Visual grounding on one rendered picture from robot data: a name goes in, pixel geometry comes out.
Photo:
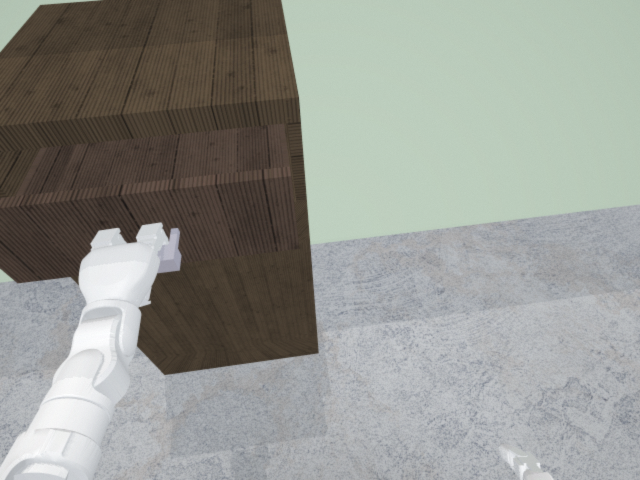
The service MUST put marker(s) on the drawer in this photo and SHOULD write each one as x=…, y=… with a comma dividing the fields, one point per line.
x=229, y=192

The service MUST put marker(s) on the left robot forearm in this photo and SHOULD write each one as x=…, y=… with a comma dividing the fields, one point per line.
x=63, y=441

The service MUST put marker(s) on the robot left hand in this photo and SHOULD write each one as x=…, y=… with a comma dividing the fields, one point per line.
x=115, y=269

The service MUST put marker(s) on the cabinet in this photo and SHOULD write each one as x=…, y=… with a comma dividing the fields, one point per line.
x=107, y=70

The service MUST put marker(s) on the robot right hand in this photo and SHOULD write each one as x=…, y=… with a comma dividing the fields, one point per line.
x=525, y=465

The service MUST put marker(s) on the handle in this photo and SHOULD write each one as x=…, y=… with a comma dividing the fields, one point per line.
x=169, y=255

